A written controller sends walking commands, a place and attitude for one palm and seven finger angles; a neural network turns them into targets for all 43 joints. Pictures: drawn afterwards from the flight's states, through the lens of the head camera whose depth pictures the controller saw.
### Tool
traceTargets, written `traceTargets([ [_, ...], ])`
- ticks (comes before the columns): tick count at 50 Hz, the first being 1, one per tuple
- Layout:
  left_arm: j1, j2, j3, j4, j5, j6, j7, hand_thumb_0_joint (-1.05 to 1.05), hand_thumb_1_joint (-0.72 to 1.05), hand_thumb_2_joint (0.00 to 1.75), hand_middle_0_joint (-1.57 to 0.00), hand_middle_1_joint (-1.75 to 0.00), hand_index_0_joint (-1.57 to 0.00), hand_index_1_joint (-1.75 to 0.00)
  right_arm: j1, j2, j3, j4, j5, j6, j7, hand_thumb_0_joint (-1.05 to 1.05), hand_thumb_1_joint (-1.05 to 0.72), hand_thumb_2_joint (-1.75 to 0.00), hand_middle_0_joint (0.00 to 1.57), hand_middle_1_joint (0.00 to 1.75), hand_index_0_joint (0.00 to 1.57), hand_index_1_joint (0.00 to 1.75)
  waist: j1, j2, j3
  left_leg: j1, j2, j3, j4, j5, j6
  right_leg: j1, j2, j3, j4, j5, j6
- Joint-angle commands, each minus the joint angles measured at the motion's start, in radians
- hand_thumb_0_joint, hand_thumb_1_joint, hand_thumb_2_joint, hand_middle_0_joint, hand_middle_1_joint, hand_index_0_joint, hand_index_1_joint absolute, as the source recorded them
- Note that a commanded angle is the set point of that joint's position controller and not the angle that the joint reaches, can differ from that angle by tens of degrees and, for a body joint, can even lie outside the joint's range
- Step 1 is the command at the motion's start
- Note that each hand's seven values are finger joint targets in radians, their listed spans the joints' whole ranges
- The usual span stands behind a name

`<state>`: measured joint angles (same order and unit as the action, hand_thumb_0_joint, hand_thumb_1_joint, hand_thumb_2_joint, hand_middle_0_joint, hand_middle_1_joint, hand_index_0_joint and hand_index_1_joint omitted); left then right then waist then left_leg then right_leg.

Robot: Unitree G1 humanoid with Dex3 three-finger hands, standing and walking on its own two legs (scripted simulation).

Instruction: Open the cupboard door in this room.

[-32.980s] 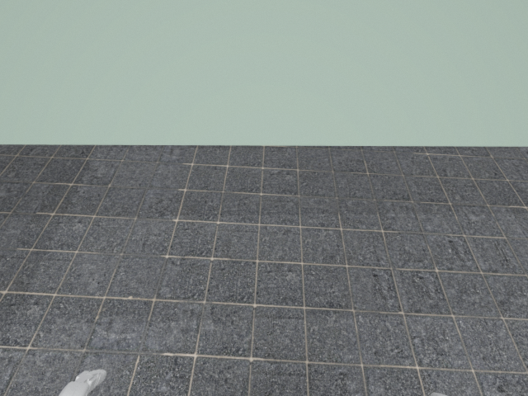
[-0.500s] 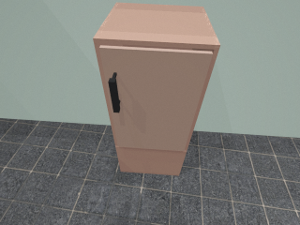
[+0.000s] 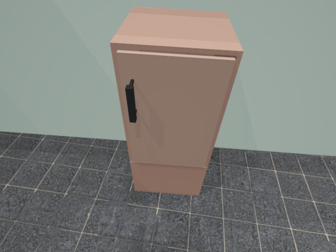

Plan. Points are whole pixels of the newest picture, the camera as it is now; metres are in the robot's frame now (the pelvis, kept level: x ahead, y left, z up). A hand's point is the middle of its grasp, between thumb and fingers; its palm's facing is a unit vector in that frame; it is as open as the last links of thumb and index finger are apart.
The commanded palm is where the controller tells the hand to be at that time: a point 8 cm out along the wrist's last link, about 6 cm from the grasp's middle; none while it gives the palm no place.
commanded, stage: shuffle to correct the standing spot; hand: left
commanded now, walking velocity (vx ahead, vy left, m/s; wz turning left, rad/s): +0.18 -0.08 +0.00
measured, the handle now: (132, 101) +0.61 +0.16 +0.01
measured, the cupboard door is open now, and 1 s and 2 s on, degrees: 0 0 0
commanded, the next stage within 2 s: come to a stop and stand still in 0.34 s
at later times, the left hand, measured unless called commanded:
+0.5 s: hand out of the picture -0.03 +0.14 -0.18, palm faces +0.10 -0.99 -0.13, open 7.4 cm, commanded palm none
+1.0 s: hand out of the picture +0.08 +0.18 -0.17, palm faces -0.01 -0.97 -0.26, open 7.4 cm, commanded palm none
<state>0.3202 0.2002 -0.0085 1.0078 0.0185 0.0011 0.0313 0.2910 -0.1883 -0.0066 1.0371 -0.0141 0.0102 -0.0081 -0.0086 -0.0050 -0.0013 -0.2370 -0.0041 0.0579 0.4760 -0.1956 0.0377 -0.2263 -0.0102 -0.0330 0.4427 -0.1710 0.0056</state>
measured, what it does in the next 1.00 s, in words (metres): steps on the spot: left foot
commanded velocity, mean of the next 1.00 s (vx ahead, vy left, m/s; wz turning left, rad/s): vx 0.03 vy -0.06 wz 0.00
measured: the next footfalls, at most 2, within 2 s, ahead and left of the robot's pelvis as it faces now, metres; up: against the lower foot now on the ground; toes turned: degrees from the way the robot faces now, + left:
left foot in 0.56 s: +0.09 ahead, +0.10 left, +0.00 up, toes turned +3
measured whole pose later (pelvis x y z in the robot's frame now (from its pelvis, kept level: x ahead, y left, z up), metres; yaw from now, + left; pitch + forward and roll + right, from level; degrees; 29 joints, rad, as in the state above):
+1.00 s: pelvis +0.04 -0.01 -0.01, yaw -2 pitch -1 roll +0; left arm 0.28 0.18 0.04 0.98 0.03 0.02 0.04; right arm 0.24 -0.16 -0.05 1.06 -0.01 0.03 -0.04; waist -0.02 0.03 0.07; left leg -0.28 0.05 0.12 0.58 -0.31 0.01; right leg -0.24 -0.01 -0.06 0.54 -0.28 -0.02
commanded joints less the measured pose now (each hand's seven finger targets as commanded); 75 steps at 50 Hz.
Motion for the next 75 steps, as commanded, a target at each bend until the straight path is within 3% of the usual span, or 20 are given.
traceTargets([
  [1, 0.062, 0.082, 0.027, -0.025, 0.007, -0.008, 0.005, 0.00, 0.90, 0.90, -0.20, -0.30, -0.20, -0.30, 0.042, -0.109, -0.024, -0.027, -0.008, -0.008, -0.005, 0.00, -0.90, -0.90, 0.20, 0.30, 0.20, 0.30, 0.002, 0.018, 0.075, -0.085, 0.108, -0.153, -0.191, -0.366, -0.002, -0.040, -0.065, 0.087, -0.106, -0.314, -0.015],
  [13, 0.208, -0.019, 0.048, 0.030, 0.016, 0.007, -0.024, 0.00, 0.90, 0.90, -0.20, -0.30, -0.20, -0.30, 0.031, -0.125, -0.058, -0.007, -0.006, -0.006, -0.025, 0.00, -0.90, -0.90, 0.20, 0.30, 0.20, 0.30, 0.040, 0.079, 0.127, -0.211, 0.187, -0.191, -0.224, -0.528, 0.049, 0.073, -0.001, -0.027, 0.021, -0.191, -0.023],
  [16, 0.267, 0.074, 0.071, 0.049, 0.010, -0.011, 0.003, 0.00, 0.90, 0.90, -0.20, -0.30, -0.20, -0.30, 0.019, -0.019, -0.040, -0.035, 0.002, 0.002, -0.014, 0.00, -0.90, -0.90, 0.20, 0.30, 0.20, 0.30, 0.055, -0.291, 0.179, -0.359, 0.009, 0.023, 0.236, -0.328, -0.010, 0.047, -0.255, 0.421, -0.315, -0.639, -0.151],
  [17, 0.263, 0.070, 0.075, 0.048, 0.002, -0.020, 0.011, 0.00, 0.90, 0.90, -0.20, -0.30, -0.20, -0.30, -0.011, -0.025, -0.042, -0.046, -0.002, -0.003, -0.007, 0.00, -0.90, -0.90, 0.20, 0.30, 0.20, 0.30, 0.058, -0.254, 0.179, -0.342, 0.035, -0.003, 0.394, -0.285, -0.002, 0.004, -0.305, 0.485, -0.367, -0.614, -0.194],
  [21, 0.121, 0.055, 0.076, 0.012, 0.012, -0.037, 0.012, 0.00, 0.90, 0.90, -0.20, -0.30, -0.20, -0.30, 0.077, 0.012, -0.051, -0.020, 0.000, -0.010, 0.010, 0.00, -0.90, -0.90, 0.20, 0.30, 0.20, 0.30, -0.032, -0.079, 0.095, -0.200, 0.080, 0.003, 0.410, -0.239, -0.006, -0.084, -0.242, 0.261, -0.288, -0.380, -0.185],
  [25, 0.127, 0.014, 0.063, 0.029, 0.007, -0.019, 0.003, 0.00, 0.90, 0.90, -0.20, -0.30, -0.20, -0.30, 0.143, 0.053, -0.024, 0.013, 0.004, -0.037, -0.013, 0.00, -0.90, -0.90, 0.20, 0.30, 0.20, 0.30, -0.035, -0.038, 0.107, 0.070, 0.033, 0.058, 0.002, -0.058, -0.032, -0.175, -0.138, 0.128, -0.125, -0.228, -0.125],
  [28, 0.191, -0.065, 0.041, 0.029, -0.001, -0.012, -0.001, 0.00, 0.90, 0.90, -0.20, -0.30, -0.20, -0.30, 0.144, -0.073, -0.040, 0.009, 0.001, -0.046, -0.038, 0.00, -0.90, -0.90, 0.20, 0.30, 0.20, 0.30, 0.007, 0.206, 0.093, 0.051, 0.290, -0.247, -0.197, 0.060, 0.059, -0.144, -0.032, -0.008, 0.048, -0.129, -0.011],
  [29, 0.193, -0.076, 0.037, 0.035, 0.002, -0.016, 0.001, 0.00, 0.90, 0.90, -0.20, -0.30, -0.20, -0.30, 0.087, -0.078, -0.041, -0.003, -0.003, -0.039, -0.043, 0.00, -0.90, -0.90, 0.20, 0.30, 0.20, 0.30, 0.033, 0.098, 0.105, -0.039, 0.290, -0.211, -0.175, 0.106, 0.069, -0.046, -0.036, -0.003, 0.009, -0.075, -0.003],
  [32, 0.184, -0.043, 0.033, 0.063, 0.002, -0.011, 0.010, 0.00, 0.90, 0.90, -0.20, -0.30, -0.20, -0.30, 0.055, -0.034, -0.026, 0.017, 0.009, -0.047, -0.046, 0.00, -0.90, -0.90, 0.20, 0.30, 0.20, 0.30, 0.027, 0.080, 0.076, 0.019, 0.183, -0.094, -0.095, 0.433, 0.015, 0.036, -0.070, 0.026, -0.002, 0.165, -0.002],
  [37, 0.132, -0.006, 0.048, 0.009, 0.006, 0.009, 0.016, 0.00, 0.90, 0.90, -0.20, -0.30, -0.20, -0.30, 0.082, -0.080, -0.051, 0.015, 0.009, -0.031, -0.058, 0.00, -0.90, -0.90, 0.20, 0.30, 0.20, 0.30, 0.005, 0.071, 0.004, 0.151, 0.220, -0.082, -0.040, 0.720, 0.026, -0.005, -0.060, 0.003, 0.077, 0.185, 0.003],
  [44, 0.088, -0.004, 0.063, -0.045, 0.009, 0.037, 0.000, 0.00, 0.90, 0.90, -0.20, -0.30, -0.20, -0.30, -0.007, -0.112, -0.070, -0.028, -0.005, -0.007, -0.050, 0.00, -0.90, -0.90, 0.20, 0.30, 0.20, 0.30, 0.025, 0.137, 0.012, 0.014, 0.285, -0.115, -0.085, 0.378, 0.096, 0.006, -0.043, -0.008, 0.146, -0.111, -0.004],
  [49, 0.036, 0.087, 0.060, -0.052, 0.007, 0.003, 0.009, 0.00, 0.90, 0.90, -0.20, -0.30, -0.20, -0.30, -0.023, -0.012, -0.046, -0.043, 0.004, 0.020, -0.023, 0.00, -0.90, -0.90, 0.20, 0.30, 0.20, 0.30, 0.010, -0.244, 0.003, -0.063, 0.055, 0.021, 0.164, -0.226, -0.037, -0.002, -0.259, 0.237, -0.164, 0.127, -0.128],
  [53, -0.047, 0.079, 0.052, -0.051, -0.002, -0.008, 0.011, 0.00, 0.90, 0.90, -0.20, -0.30, -0.20, -0.30, 0.036, 0.002, -0.033, 0.007, 0.003, 0.013, -0.014, 0.00, -0.90, -0.90, 0.20, 0.30, 0.20, 0.30, -0.032, -0.104, 0.017, 0.022, 0.075, -0.015, 0.060, -0.091, -0.037, -0.046, -0.196, 0.159, -0.132, 0.037, -0.118],
  [59, 0.003, 0.040, 0.042, 0.005, -0.005, -0.009, 0.008, 0.00, 0.90, 0.90, -0.20, -0.30, -0.20, -0.30, 0.001, -0.024, -0.018, 0.037, 0.000, -0.009, -0.017, 0.00, -0.90, -0.90, 0.20, 0.30, 0.20, 0.30, 0.016, 0.062, 0.104, -0.044, 0.124, -0.084, -0.139, -0.054, -0.027, 0.021, -0.094, 0.088, -0.122, -0.047, -0.028],
  [65, 0.035, 0.036, 0.037, 0.031, -0.003, -0.012, 0.008, 0.00, 0.90, 0.90, -0.20, -0.30, -0.20, -0.30, 0.049, -0.026, -0.016, 0.054, -0.001, -0.009, -0.016, 0.00, -0.90, -0.90, 0.20, 0.30, 0.20, 0.30, 0.010, 0.023, 0.107, -0.035, 0.106, -0.073, -0.160, -0.117, -0.026, 0.012, -0.098, 0.090, -0.167, -0.127, -0.023],
  [66, -0.015, 0.224, 0.032, -0.048, 0.021, -0.032, 0.010, 0.00, 0.90, 0.90, -0.20, -0.30, -0.20, -0.30, 0.009, -0.171, -0.035, -0.047, -0.010, -0.027, -0.010, 0.00, -0.90, -0.90, 0.20, 0.30, 0.20, 0.30, -0.011, -0.038, 0.216, -0.043, 0.064, -0.100, -0.126, -0.005, -0.021, -0.056, -0.067, 0.069, -0.067, -0.043, -0.043],
  [67, -0.011, 0.158, 0.052, -0.060, 0.008, -0.029, 0.010, 0.00, 0.90, 0.90, -0.20, -0.30, -0.20, -0.30, -0.004, -0.168, -0.056, -0.084, -0.012, -0.045, -0.021, 0.00, -0.90, -0.90, 0.20, 0.30, 0.20, 0.30, 0.007, 0.028, 0.034, -0.033, 0.114, -0.113, -0.056, -0.082, -0.005, -0.027, -0.112, 0.073, -0.040, -0.153, -0.051],
  [69, 0.003, 0.115, 0.041, -0.062, 0.010, -0.021, 0.010, 0.00, 0.90, 0.90, -0.20, -0.30, -0.20, -0.30, 0.026, -0.108, -0.047, -0.072, -0.014, -0.036, -0.026, 0.00, -0.90, -0.90, 0.20, 0.30, 0.20, 0.30, -0.007, 0.018, -0.050, -0.040, 0.096, -0.100, -0.018, -0.130, 0.000, -0.015, -0.119, 0.087, -0.054, -0.187, -0.057],
  [72, 0.004, 0.098, 0.043, -0.081, 0.010, -0.004, 0.012, 0.00, 0.90, 0.90, -0.20, -0.30, -0.20, -0.30, 0.079, -0.059, -0.041, -0.090, -0.020, -0.012, -0.019, 0.00, -0.90, -0.90, 0.20, 0.30, 0.20, 0.30, -0.024, -0.094, 0.012, -0.084, 0.053, -0.067, 0.063, -0.186, -0.002, -0.117, -0.142, 0.128, -0.113, -0.355, -0.067],
  [75, -0.005, 0.096, 0.046, -0.098, 0.007, -0.004, 0.011, 0.00, 0.90, 0.90, -0.20, -0.30, -0.20, -0.30, 0.100, -0.063, -0.040, -0.094, -0.012, -0.019, -0.019, 0.00, -0.90, -0.90, 0.20, 0.30, 0.20, 0.30, -0.025, -0.030, 0.070, -0.093, 0.071, -0.088, 0.016, -0.150, 0.003, -0.162, -0.126, 0.105, -0.080, -0.301, -0.070],
])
